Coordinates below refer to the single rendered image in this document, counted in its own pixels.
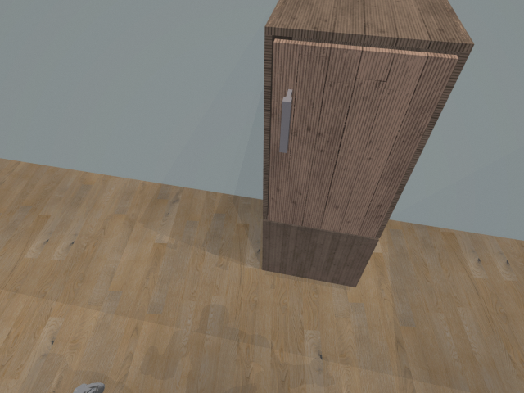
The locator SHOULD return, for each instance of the handle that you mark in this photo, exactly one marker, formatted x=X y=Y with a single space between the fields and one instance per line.
x=285 y=122

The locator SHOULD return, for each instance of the cupboard door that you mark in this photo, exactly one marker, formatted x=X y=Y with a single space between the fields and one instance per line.
x=358 y=115

